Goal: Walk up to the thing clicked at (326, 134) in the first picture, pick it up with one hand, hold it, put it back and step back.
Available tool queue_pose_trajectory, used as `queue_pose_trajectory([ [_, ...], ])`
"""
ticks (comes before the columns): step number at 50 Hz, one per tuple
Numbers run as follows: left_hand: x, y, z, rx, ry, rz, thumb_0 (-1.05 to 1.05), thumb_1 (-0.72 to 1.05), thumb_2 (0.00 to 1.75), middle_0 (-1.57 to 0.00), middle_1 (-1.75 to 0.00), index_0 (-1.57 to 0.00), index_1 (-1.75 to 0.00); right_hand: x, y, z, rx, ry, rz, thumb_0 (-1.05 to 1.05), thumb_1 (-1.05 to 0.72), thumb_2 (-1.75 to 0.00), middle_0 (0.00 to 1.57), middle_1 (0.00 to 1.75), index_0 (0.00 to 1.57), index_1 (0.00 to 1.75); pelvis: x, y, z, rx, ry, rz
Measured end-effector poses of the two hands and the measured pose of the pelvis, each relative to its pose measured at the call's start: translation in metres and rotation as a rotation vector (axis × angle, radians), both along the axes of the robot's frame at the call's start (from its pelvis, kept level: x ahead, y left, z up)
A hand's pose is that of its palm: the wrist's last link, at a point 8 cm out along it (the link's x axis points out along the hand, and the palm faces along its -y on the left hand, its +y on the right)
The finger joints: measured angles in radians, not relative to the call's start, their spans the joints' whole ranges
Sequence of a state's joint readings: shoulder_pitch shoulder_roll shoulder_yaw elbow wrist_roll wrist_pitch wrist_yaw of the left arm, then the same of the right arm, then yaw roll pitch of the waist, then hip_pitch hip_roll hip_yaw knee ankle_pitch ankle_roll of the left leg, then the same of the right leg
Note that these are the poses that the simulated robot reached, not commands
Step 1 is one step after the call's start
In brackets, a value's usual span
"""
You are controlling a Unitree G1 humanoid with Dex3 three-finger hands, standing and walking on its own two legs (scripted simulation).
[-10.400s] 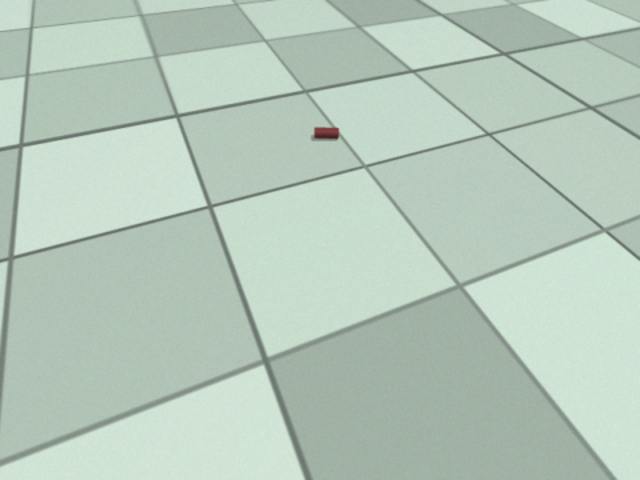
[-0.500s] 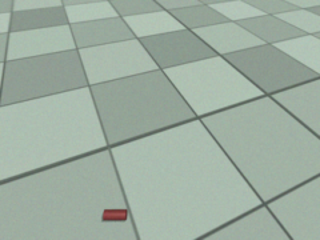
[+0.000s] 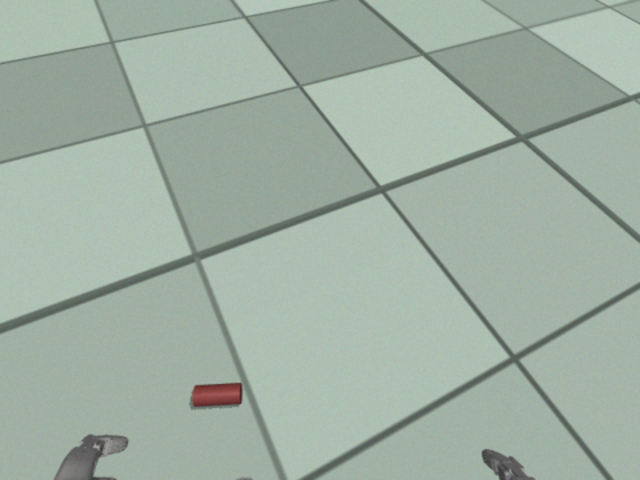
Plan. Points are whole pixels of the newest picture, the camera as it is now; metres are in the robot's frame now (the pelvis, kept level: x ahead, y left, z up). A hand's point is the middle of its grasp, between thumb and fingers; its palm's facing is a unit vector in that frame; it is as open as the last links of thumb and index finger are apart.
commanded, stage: rise first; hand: left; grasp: from above
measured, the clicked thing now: (218, 394) +0.42 +0.25 -0.72
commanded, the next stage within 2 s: none
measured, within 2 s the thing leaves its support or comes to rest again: neither
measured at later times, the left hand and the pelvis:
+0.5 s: hand out of the picture +0.13 +0.26 -0.22, palm faces -0.18 -0.86 -0.48, open 14.2 cm; pelvis +0.00 +0.01 -0.08, yaw +0 degrees
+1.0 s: hand (152, 460) +0.21 +0.29 -0.38, palm faces -0.43 -0.50 -0.75, open 14.3 cm; pelvis -0.06 +0.00 -0.24, yaw -2 degrees
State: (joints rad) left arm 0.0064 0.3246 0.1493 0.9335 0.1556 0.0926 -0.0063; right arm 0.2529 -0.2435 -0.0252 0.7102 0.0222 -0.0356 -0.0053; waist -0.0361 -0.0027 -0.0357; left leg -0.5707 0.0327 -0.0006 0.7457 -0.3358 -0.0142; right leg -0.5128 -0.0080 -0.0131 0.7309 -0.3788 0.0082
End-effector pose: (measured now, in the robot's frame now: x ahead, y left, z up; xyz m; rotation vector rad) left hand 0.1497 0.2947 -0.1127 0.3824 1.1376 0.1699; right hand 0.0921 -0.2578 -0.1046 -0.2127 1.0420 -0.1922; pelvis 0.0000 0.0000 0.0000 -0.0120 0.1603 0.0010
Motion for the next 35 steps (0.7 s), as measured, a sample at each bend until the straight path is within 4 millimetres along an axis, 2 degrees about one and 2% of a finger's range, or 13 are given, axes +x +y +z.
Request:
queue_pose_trajectory([
  [5,-0.009,0.003,-0.020,0.020,0.018,-0.009,0.00,-0.33,0.94,-0.14,-0.98,-0.13,-0.99,0.016,0.002,-0.011,-0.014,-0.060,0.026,0.01,-0.89,-0.90,0.20,0.30,0.20,0.30,0.000,0.003,-0.018,-0.004,0.052,-0.003],
  [11,-0.013,0.006,-0.037,0.052,-0.014,-0.047,0.00,-0.48,0.97,-0.11,-1.03,-0.10,-1.04,0.041,0.006,-0.025,-0.038,-0.121,0.064,0.01,-0.88,-0.90,0.20,0.30,0.20,0.30,-0.001,0.004,-0.041,-0.011,0.102,-0.001],
  [22,-0.018,0.007,-0.053,0.092,-0.001,-0.112,0.00,-0.56,1.00,-0.10,-1.03,-0.08,-1.05,0.072,0.020,-0.042,-0.029,-0.218,0.117,0.01,-0.89,-0.90,0.20,0.30,0.20,0.30,-0.002,0.006,-0.067,-0.026,0.166,0.003],
  [31,-0.022,0.008,-0.073,0.129,-0.016,-0.167,0.00,-0.56,0.98,-0.11,-1.03,-0.09,-1.05,0.075,0.023,-0.068,-0.019,-0.243,0.146,0.01,-0.90,-0.90,0.20,0.30,0.20,0.30,-0.011,0.006,-0.095,-0.030,0.216,0.003],
  [35,-0.018,0.012,-0.091,0.166,-0.012,-0.230,0.00,-0.57,0.98,-0.11,-1.03,-0.09,-1.05,0.072,0.021,-0.086,-0.020,-0.242,0.161,0.01,-0.91,-0.90,0.20,0.30,0.20,0.30,-0.018,0.005,-0.111,-0.031,0.247,0.004],
])
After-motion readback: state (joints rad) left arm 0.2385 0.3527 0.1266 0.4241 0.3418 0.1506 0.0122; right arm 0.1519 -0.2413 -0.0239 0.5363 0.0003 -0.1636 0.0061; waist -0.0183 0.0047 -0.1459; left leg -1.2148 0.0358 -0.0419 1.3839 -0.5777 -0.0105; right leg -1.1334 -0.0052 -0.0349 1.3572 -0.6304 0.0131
